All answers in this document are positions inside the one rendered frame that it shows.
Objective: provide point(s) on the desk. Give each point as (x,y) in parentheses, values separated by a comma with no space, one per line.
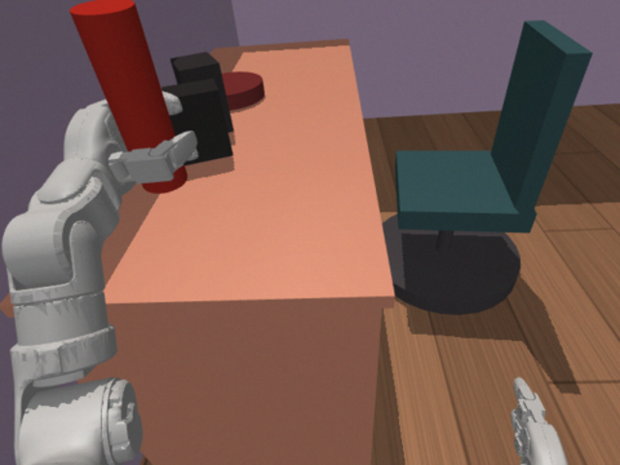
(247,303)

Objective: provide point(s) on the left robot hand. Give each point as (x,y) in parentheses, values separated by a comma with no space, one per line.
(93,134)

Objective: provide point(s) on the right robot hand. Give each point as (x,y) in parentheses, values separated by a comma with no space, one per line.
(536,441)

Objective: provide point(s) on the office chair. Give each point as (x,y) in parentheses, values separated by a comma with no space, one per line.
(447,246)

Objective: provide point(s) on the left robot arm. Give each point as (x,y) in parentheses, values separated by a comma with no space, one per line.
(53,257)

